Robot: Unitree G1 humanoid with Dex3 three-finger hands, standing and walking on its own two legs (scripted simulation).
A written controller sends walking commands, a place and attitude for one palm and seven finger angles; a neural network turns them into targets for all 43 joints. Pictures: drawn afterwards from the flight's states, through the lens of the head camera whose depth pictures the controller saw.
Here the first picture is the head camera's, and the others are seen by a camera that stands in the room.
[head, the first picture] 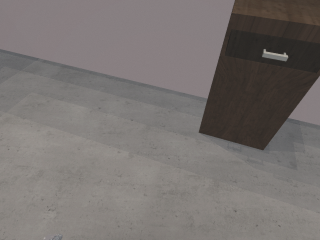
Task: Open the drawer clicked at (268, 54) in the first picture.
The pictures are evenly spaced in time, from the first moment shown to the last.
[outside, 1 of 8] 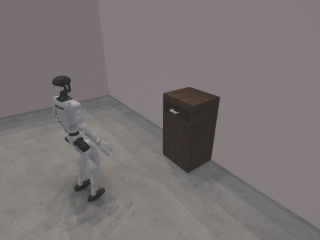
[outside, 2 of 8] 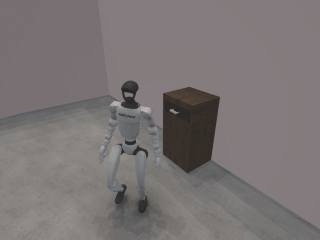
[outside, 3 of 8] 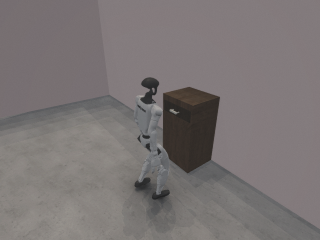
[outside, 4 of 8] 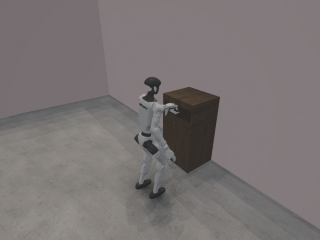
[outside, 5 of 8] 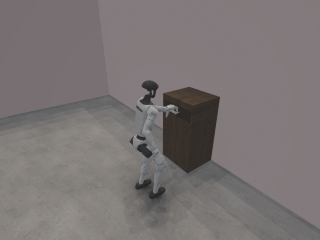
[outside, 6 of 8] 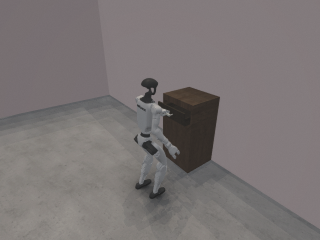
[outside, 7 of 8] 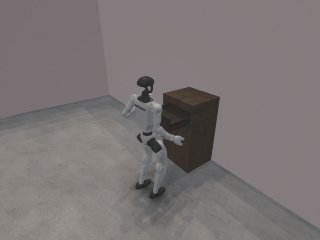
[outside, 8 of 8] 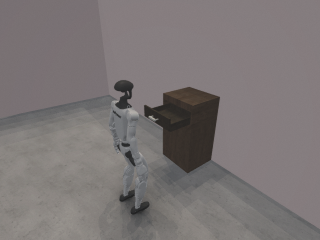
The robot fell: no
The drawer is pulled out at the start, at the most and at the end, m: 0.00 0.30 0.30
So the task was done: yes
